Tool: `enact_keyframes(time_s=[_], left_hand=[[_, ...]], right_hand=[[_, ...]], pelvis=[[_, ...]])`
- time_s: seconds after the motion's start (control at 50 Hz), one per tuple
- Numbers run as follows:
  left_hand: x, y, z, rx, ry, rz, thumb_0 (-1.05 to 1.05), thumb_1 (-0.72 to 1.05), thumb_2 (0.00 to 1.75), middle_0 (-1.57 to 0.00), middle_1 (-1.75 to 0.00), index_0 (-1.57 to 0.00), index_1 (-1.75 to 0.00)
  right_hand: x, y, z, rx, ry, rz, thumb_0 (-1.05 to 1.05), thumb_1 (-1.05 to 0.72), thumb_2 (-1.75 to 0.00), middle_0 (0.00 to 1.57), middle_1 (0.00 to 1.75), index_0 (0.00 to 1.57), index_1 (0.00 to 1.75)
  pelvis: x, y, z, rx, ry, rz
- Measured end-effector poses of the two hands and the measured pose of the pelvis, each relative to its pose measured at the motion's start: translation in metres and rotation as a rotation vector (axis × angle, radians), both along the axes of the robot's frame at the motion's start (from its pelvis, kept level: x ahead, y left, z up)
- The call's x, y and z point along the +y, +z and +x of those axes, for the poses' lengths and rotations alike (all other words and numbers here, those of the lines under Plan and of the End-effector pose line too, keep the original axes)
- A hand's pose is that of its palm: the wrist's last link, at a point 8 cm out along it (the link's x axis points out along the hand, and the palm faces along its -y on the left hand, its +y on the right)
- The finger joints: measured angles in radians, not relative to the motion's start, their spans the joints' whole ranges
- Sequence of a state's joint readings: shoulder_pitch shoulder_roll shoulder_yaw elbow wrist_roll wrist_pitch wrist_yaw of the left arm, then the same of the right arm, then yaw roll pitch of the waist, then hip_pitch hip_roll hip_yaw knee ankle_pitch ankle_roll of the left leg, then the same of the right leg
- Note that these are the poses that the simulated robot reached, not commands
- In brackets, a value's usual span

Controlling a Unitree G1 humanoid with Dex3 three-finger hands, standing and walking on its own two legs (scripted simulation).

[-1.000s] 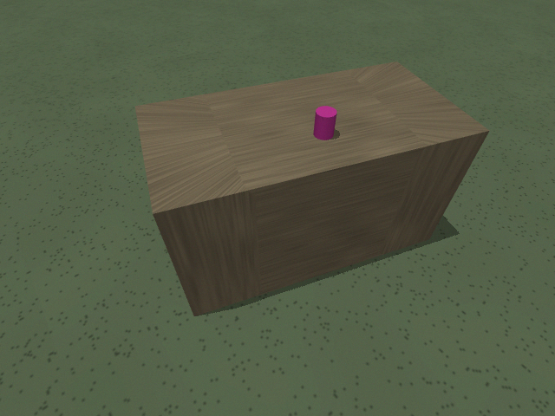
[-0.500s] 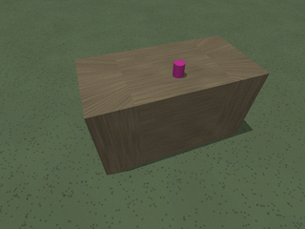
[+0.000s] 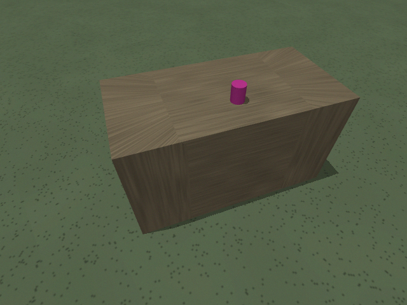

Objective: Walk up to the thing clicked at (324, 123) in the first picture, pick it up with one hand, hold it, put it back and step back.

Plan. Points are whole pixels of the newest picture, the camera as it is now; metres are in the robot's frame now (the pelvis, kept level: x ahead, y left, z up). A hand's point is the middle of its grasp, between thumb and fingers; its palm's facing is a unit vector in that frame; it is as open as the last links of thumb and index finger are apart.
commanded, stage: stand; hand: right
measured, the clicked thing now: (238, 92) +0.99 -0.15 -0.14
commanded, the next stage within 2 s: walk up in 0.12 s
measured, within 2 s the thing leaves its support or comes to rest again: neither
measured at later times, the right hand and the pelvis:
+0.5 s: hand out of the picture +0.13 -0.38 -0.17, palm faces -0.14 +0.89 -0.43, open 7.4 cm; pelvis +0.08 -0.09 -0.02, yaw +7 degrees
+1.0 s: hand (337, 207) +0.41 -0.36 -0.13, palm faces -0.21 +0.87 -0.43, open 7.4 cm; pelvis +0.26 -0.12 -0.02, yaw +13 degrees
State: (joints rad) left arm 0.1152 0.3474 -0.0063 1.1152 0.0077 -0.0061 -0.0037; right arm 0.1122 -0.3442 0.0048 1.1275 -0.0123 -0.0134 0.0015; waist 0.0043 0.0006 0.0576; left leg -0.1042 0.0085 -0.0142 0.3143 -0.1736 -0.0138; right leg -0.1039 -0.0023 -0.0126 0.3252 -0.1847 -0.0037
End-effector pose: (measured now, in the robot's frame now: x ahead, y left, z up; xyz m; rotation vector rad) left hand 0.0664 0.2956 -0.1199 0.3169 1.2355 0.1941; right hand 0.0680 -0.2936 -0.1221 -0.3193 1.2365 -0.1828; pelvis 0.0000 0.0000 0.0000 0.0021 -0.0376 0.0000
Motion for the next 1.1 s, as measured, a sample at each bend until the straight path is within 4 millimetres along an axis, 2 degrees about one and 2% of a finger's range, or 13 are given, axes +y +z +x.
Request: enact_keyframes(time_s=[0.14, 0.2, 0.3, 0.4, 0.46, 0.56, 0.68, 0.74, 0.8, 0.86, 0.94, 1.02, 1.1], left_hand=[[0.0, 0.0, 0.002, 0.001, 0.006, -0.004, 0.01, 0.9, 0.9, -0.2, -0.3, -0.2, -0.3], [0.005, 0.0, 0.007, -0.032, 0.028, -0.009, 0.01, 0.9, 0.9, -0.2, -0.3, -0.2, -0.3], [0.005, 0.005, 0.017, -0.069, 0.064, 0.015, 0.01, 0.9, 0.9, -0.2, -0.3, -0.2, -0.3], [-0.016, 0.009, 0.031, -0.065, 0.067, 0.06, 0.01, 0.91, 0.9, -0.2, -0.3, -0.2, -0.3], [-0.036, 0.007, 0.03, -0.095, 0.1, 0.079, 0.01, 0.91, 0.9, -0.2, -0.3, -0.2, -0.3], [-0.07, 0.01, 0.018, -0.064, 0.198, 0.037, 0.01, 0.9, 0.9, -0.2, -0.3, -0.2, -0.3], [-0.095, -0.006, 0.02, 0.011, 0.241, -0.012, 0.01, 0.9, 0.9, -0.2, -0.3, -0.2, -0.3], [-0.099, -0.021, 0.03, 0.03, 0.261, -0.034, 0.01, 0.9, 0.9, -0.2, -0.3, -0.2, -0.3], [-0.099, -0.04, 0.049, 0.039, 0.273, -0.046, 0.01, 0.9, 0.9, -0.2, -0.3, -0.2, -0.3], [-0.104, -0.043, 0.077, 0.039, 0.257, -0.063, 0.01, 0.9, 0.9, -0.2, -0.3, -0.2, -0.3], [-0.103, -0.028, 0.12, -0.005, 0.219, -0.056, 0.01, 0.9, 0.9, -0.2, -0.3, -0.2, -0.3], [-0.098, -0.013, 0.16, -0.068, 0.212, -0.016, 0.01, 0.9, 0.9, -0.2, -0.3, -0.2, -0.3], [-0.102, 0.0, 0.193, -0.09, 0.212, 0.027, 0.01, 0.91, 0.9, -0.2, -0.3, -0.2, -0.3]], right_hand=[[-0.002, 0.0, 0.002, -0.001, 0.001, 0.001, 0.01, -0.9, -0.9, 0.2, 0.3, 0.2, 0.3], [-0.01, 0.001, -0.001, -0.014, 0.014, -0.008, 0.0, -0.9, -0.9, 0.2, 0.3, 0.2, 0.3], [-0.045, 0.004, -0.007, 0.036, 0.03, -0.059, 0.0, -0.9, -0.9, 0.21, 0.3, 0.21, 0.3], [-0.096, -0.003, 0.011, 0.06, 0.045, -0.089, 0.01, -0.9, -0.9, 0.21, 0.3, 0.21, 0.3], [-0.119, -0.011, 0.039, 0.072, 0.068, -0.109, 0.01, -0.9, -0.9, 0.2, 0.3, 0.21, 0.3], [-0.124, 0.004, 0.114, -0.008, 0.154, -0.084, 0.01, -0.9, -0.9, 0.2, 0.3, 0.2, 0.3], [-0.114, 0.015, 0.209, -0.103, 0.262, -0.066, 0.01, -0.9, -0.9, 0.2, 0.3, 0.2, 0.3], [-0.101, 0.015, 0.253, -0.132, 0.309, -0.067, 0.01, -0.9, -0.9, 0.2, 0.3, 0.2, 0.3], [-0.09, 0.012, 0.291, -0.18, 0.336, -0.079, 0.01, -0.9, -0.9, 0.2, 0.3, 0.2, 0.3], [-0.086, 0.015, 0.315, -0.24, 0.329, -0.078, 0.0, -0.9, -0.9, 0.2, 0.3, 0.2, 0.3], [-0.093, 0.027, 0.33, -0.264, 0.296, -0.07, 0.0, -0.9, -0.9, 0.21, 0.3, 0.21, 0.3], [-0.113, 0.031, 0.339, -0.233, 0.302, -0.075, 0.0, -0.9, -0.9, 0.21, 0.3, 0.21, 0.3], [-0.145, 0.022, 0.352, -0.181, 0.305, -0.075, 0.0, -0.9, -0.9, 0.21, 0.3, 0.21, 0.3]], pelvis=[[-0.002, 0.0, 0.003, 0.004, 0.006, -0.001], [-0.007, -0.005, 0.007, 0.013, 0.029, 0.006], [-0.03, -0.009, 0.021, 0.026, 0.059, 0.027], [-0.064, -0.019, 0.046, 0.015, 0.07, 0.025], [-0.082, -0.026, 0.065, -0.002, 0.107, -0.008], [-0.096, -0.013, 0.103, -0.009, 0.138, 0.002], [-0.106, -0.016, 0.142, -0.012, 0.173, -0.024], [-0.106, -0.024, 0.165, -0.014, 0.199, -0.032], [-0.104, -0.036, 0.189, -0.021, 0.211, 0.003], [-0.102, -0.037, 0.207, -0.032, 0.211, 0.011], [-0.109, -0.025, 0.235, -0.038, 0.215, 0.012], [-0.122, -0.02, 0.262, -0.039, 0.231, 0.014], [-0.14, -0.022, 0.29, -0.031, 0.241, 0.021]])
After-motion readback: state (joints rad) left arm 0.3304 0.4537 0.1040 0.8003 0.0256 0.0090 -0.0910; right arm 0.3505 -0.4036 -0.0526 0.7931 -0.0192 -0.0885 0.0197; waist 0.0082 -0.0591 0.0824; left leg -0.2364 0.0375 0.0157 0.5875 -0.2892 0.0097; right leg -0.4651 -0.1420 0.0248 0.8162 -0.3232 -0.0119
